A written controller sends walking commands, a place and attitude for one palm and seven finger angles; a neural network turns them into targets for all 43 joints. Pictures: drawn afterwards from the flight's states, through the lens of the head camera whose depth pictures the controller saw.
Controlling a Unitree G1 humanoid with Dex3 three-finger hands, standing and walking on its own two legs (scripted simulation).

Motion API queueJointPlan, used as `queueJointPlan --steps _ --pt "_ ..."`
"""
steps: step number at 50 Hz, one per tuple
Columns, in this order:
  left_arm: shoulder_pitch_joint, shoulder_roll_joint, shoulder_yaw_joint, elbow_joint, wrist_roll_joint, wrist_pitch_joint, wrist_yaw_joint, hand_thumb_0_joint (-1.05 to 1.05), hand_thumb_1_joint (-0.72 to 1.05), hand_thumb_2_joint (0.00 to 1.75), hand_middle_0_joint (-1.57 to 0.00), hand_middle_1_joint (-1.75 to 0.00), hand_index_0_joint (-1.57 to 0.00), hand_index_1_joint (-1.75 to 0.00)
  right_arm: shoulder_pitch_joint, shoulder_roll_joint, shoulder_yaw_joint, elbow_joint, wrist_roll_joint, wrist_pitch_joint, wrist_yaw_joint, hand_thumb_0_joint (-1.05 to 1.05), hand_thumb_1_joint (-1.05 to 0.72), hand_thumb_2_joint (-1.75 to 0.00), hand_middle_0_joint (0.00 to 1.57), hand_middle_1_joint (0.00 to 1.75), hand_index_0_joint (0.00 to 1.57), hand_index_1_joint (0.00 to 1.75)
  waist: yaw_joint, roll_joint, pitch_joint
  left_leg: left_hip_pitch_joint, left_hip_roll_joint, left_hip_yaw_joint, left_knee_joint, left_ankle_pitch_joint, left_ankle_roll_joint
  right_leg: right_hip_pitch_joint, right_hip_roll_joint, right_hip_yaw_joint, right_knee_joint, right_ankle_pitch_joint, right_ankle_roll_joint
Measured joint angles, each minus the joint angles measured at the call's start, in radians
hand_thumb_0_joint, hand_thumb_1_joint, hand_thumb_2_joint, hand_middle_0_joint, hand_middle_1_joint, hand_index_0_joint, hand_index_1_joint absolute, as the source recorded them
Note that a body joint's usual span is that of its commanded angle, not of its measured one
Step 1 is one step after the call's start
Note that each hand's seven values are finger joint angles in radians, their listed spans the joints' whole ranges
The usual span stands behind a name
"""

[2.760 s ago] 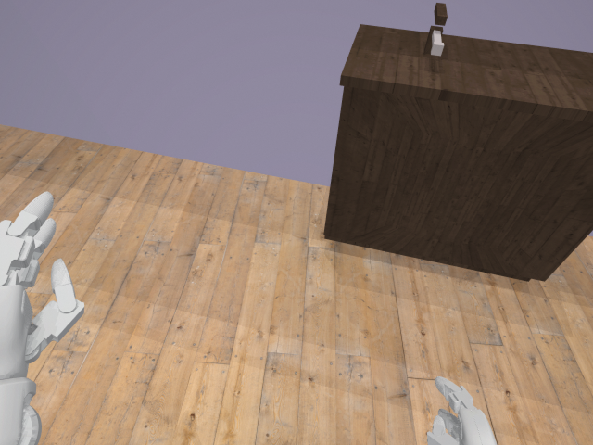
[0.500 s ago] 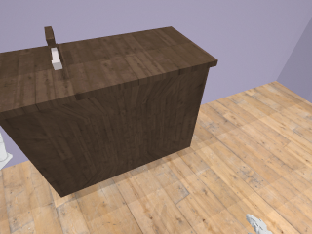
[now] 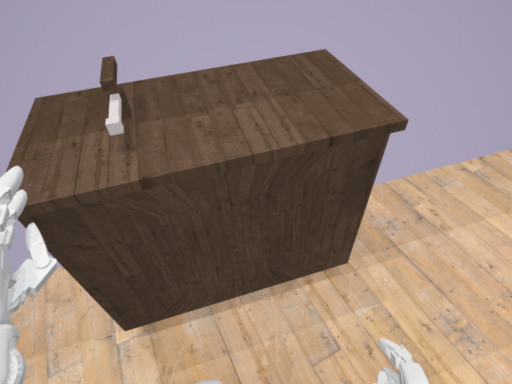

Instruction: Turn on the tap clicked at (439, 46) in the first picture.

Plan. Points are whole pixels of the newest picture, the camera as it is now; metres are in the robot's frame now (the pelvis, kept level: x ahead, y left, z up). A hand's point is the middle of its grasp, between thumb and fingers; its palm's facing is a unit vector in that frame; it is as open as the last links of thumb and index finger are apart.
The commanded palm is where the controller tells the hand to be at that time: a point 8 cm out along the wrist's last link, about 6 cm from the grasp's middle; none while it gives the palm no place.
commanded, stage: take the last steps up to it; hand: left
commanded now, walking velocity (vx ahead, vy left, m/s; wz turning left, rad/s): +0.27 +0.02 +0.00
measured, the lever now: (114, 126) +0.58 +0.36 +0.10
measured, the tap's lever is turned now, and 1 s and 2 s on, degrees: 0 0 0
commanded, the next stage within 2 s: come to a stop and stand still in 0.72 s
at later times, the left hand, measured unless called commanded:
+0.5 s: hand (123, 195) +0.32 +0.21 +0.17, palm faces +0.37 -0.79 -0.49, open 7.4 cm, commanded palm +0.27 +0.25 +0.18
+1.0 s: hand (122, 169) +0.37 +0.23 +0.18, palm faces +0.46 -0.82 -0.34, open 7.4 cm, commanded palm +0.31 +0.26 +0.18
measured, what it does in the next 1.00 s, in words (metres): walks ahead: left foot, then right foot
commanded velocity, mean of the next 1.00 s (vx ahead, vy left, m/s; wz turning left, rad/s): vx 0.12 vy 0.00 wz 0.02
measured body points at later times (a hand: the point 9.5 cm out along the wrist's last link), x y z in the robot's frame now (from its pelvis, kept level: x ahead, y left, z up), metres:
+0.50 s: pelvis +0.10 -0.02 -0.01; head +0.11 -0.04 +0.44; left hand +0.29 +0.25 +0.20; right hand +0.26 -0.22 -0.11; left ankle +0.12 +0.13 -0.74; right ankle +0.16 -0.13 -0.74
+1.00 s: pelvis +0.16 -0.02 +0.00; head +0.16 +0.00 +0.45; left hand +0.34 +0.27 +0.19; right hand +0.33 -0.26 -0.07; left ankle +0.18 +0.08 -0.74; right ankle +0.15 -0.14 -0.72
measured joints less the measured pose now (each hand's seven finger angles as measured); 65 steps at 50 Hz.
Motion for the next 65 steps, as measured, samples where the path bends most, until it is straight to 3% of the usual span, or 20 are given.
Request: queueJointPlan --steps 4,8,10,13,16,20,24,26,28,31,33,38,42,44,49,57,59,61,63,65 --pt "0.003 -0.028 -0.042 -0.021 0.005 0.025 0.003 0.01 0.89 0.90 -0.21 -0.30 -0.21 -0.30 0.006 -0.038 -0.021 -0.011 -0.007 -0.003 -0.015 0.02 -0.90 -0.90 0.20 0.30 0.20 0.30 -0.002 -0.041 0.044 0.010 0.020 0.036 -0.222 0.064 0.012 0.039 -0.009 -0.007 -0.034 -0.007 0.004" --pt "0.015 -0.008 -0.064 -0.173 0.006 0.019 0.012 0.01 0.88 0.90 -0.21 -0.30 -0.21 -0.30 0.012 -0.055 -0.044 -0.043 -0.013 -0.026 -0.024 0.02 -0.90 -0.90 0.20 0.30 0.20 0.30 0.000 -0.077 0.086 0.100 0.009 0.068 -0.460 0.173 0.023 0.053 -0.007 -0.004 0.022 -0.066 0.018" --pt "0.020 0.034 -0.032 -0.244 0.003 -0.002 0.021 0.01 0.88 0.90 -0.21 -0.30 -0.21 -0.30 0.000 -0.050 -0.056 -0.065 -0.012 -0.034 -0.029 0.02 -0.90 -0.90 0.20 0.30 0.20 0.30 -0.006 -0.095 0.097 0.137 -0.001 0.079 -0.497 0.250 0.036 0.016 -0.016 0.019 0.150 -0.130 0.026" --pt "-0.015 0.102 0.028 -0.232 0.000 -0.035 0.026 0.01 0.88 0.90 -0.21 -0.30 -0.21 -0.30 -0.038 -0.001 -0.055 -0.072 -0.010 -0.034 -0.025 0.02 -0.90 -0.90 0.19 0.30 0.20 0.30 -0.021 -0.114 0.103 0.145 0.003 0.097 -0.439 0.180 0.034 -0.110 -0.001 0.086 0.463 -0.249 0.031" --pt "-0.024 0.120 0.062 -0.189 -0.007 -0.031 0.015 0.01 0.88 0.90 -0.21 -0.30 -0.21 -0.30 -0.045 0.039 -0.030 -0.075 -0.003 -0.039 -0.007 0.02 -0.90 -0.90 0.19 0.30 0.20 0.30 -0.042 -0.079 0.079 0.167 0.024 0.087 -0.476 0.175 0.025 -0.214 0.002 0.075 0.569 -0.223 0.046" --pt "0.038 0.086 0.058 -0.170 -0.016 -0.025 0.000 0.01 0.89 0.90 -0.21 -0.30 -0.21 -0.30 -0.018 0.072 0.000 -0.082 0.005 -0.046 0.014 0.01 -0.90 -0.90 0.20 0.30 0.20 0.30 -0.042 -0.030 0.051 0.202 0.050 0.089 -0.528 0.182 0.006 -0.248 -0.028 0.044 0.381 -0.123 0.062" --pt "0.085 0.069 0.024 -0.143 -0.008 -0.004 -0.010 0.01 0.89 0.90 -0.21 -0.30 -0.21 -0.30 0.022 0.081 0.019 -0.078 0.007 -0.047 0.008 0.01 -0.90 -0.90 0.20 0.30 0.21 0.30 -0.027 -0.005 0.048 0.213 0.064 0.078 -0.484 0.138 -0.023 -0.169 -0.032 0.006 0.131 -0.028 0.075" --pt "0.071 0.062 0.009 -0.125 0.004 0.006 -0.011 0.01 0.89 0.90 -0.21 -0.30 -0.21 -0.30 0.031 0.072 0.021 -0.064 0.006 -0.041 0.001 0.01 -0.90 -0.90 0.20 0.30 0.21 0.30 -0.016 0.002 0.053 0.189 0.072 0.060 -0.387 0.059 -0.012 -0.143 -0.026 -0.006 0.092 0.074 0.045" --pt "0.029 0.031 -0.020 -0.104 0.013 0.023 -0.013 0.01 0.88 0.90 -0.21 -0.30 -0.21 -0.30 0.017 0.046 0.013 -0.022 0.000 -0.030 -0.005 0.01 -0.90 -0.90 0.20 0.30 0.21 0.30 -0.008 0.013 0.064 0.122 0.046 0.007 -0.195 -0.055 0.007 -0.148 -0.028 -0.023 0.145 0.046 0.007" --pt "-0.006 -0.004 -0.035 -0.089 0.013 0.027 -0.011 0.01 0.88 0.90 -0.21 -0.30 -0.21 -0.30 -0.007 0.008 0.001 0.025 -0.005 -0.019 -0.005 0.02 -0.90 -0.90 0.20 0.30 0.21 0.30 0.001 -0.004 0.074 0.034 -0.002 -0.014 0.028 -0.037 0.005 -0.123 -0.034 -0.025 0.119 0.023 -0.009" --pt "0.003 -0.005 -0.027 -0.097 0.013 0.018 -0.007 0.01 0.88 0.90 -0.21 -0.30 -0.21 -0.30 -0.018 -0.009 -0.008 0.026 -0.006 -0.012 -0.007 0.02 -0.90 -0.90 0.20 0.30 0.21 0.30 -0.011 -0.019 0.073 0.000 -0.011 -0.008 0.063 0.007 -0.001 -0.103 -0.033 -0.027 0.074 0.044 -0.006" --pt "0.039 0.041 -0.003 -0.148 0.008 -0.011 0.001 0.01 0.88 0.90 -0.21 -0.30 -0.21 -0.30 -0.013 -0.035 -0.035 -0.015 -0.009 -0.012 -0.014 0.02 -0.90 -0.90 0.20 0.30 0.20 0.30 -0.041 -0.057 0.059 0.039 -0.006 0.028 -0.184 0.053 0.007 -0.068 -0.032 -0.044 -0.001 0.066 -0.007" --pt "0.072 0.058 0.005 -0.194 0.002 -0.020 0.011 0.01 0.88 0.90 -0.21 -0.30 -0.21 -0.30 0.003 -0.052 -0.053 -0.050 -0.010 -0.013 -0.021 0.02 -0.90 -0.90 0.20 0.30 0.20 0.30 -0.036 -0.067 0.041 0.133 -0.011 0.046 -0.410 0.087 0.016 -0.058 -0.024 -0.050 0.011 0.044 0.005" --pt "0.074 0.055 0.005 -0.206 -0.004 -0.017 0.016 0.01 0.88 0.90 -0.21 -0.30 -0.21 -0.30 0.007 -0.055 -0.058 -0.062 -0.008 -0.012 -0.028 0.02 -0.90 -0.90 0.20 0.30 0.20 0.30 -0.030 -0.066 0.038 0.187 -0.016 0.049 -0.502 0.179 0.028 -0.056 -0.021 -0.049 0.050 0.016 0.017" --pt "0.014 0.052 0.002 -0.136 0.000 -0.006 0.015 0.01 0.88 0.90 -0.21 -0.30 -0.21 -0.30 0.003 0.007 -0.035 -0.064 -0.013 -0.022 -0.027 0.02 -0.90 -0.90 0.19 0.30 0.20 0.30 -0.012 -0.096 0.023 0.218 -0.032 0.060 -0.503 0.148 0.046 -0.090 -0.011 0.049 0.206 -0.157 0.048" --pt "0.000 0.044 -0.020 -0.156 -0.001 0.013 0.001 0.01 0.89 0.90 -0.21 -0.30 -0.20 -0.30 -0.023 0.095 0.041 -0.088 -0.015 -0.072 0.024 0.01 -0.90 -0.90 0.20 0.30 0.21 0.30 -0.005 -0.058 0.061 0.228 -0.007 0.050 -0.543 0.182 0.021 -0.040 0.009 0.063 0.014 -0.015 0.063" --pt "0.011 0.047 -0.021 -0.152 0.000 0.011 -0.005 0.01 0.89 0.90 -0.21 -0.30 -0.21 -0.30 -0.030 0.098 0.050 -0.089 -0.014 -0.068 0.027 0.01 -0.90 -0.90 0.20 0.30 0.21 0.30 -0.009 -0.036 0.073 0.217 0.008 0.043 -0.521 0.176 0.010 -0.026 0.023 0.053 -0.032 0.095 0.044" --pt "-0.125 0.119 0.005 -0.069 0.045 -0.002 -0.063 0.01 0.88 0.90 -0.21 -0.30 -0.21 -0.30 -0.015 0.092 0.029 -0.070 -0.036 -0.098 0.020 0.01 -0.90 -0.90 0.20 0.30 0.21 0.30 0.033 -0.015 0.089 0.183 0.020 0.011 -0.487 0.183 0.013 -0.034 0.042 0.035 -0.034 0.099 0.017" --pt "-0.226 0.154 0.057 0.031 0.018 -0.020 -0.069 0.01 0.88 0.90 -0.22 -0.30 -0.21 -0.30 -0.025 0.078 0.027 -0.042 -0.026 -0.098 0.024 0.01 -0.90 -0.90 0.20 0.30 0.21 0.30 0.048 -0.017 0.104 0.190 0.015 -0.008 -0.518 0.196 0.009 -0.044 0.050 0.039 -0.032 0.097 0.002" --pt "-0.243 0.138 0.094 0.081 -0.013 -0.007 -0.055 0.01 0.88 0.90 -0.21 -0.30 -0.21 -0.30 -0.024 0.054 0.018 -0.045 -0.014 -0.098 0.032 0.01 -0.90 -0.90 0.20 0.30 0.21 0.30 0.033 -0.022 0.113 0.205 0.006 0.003 -0.557 0.227 -0.008 -0.051 0.042 0.051 -0.028 0.103 0.002"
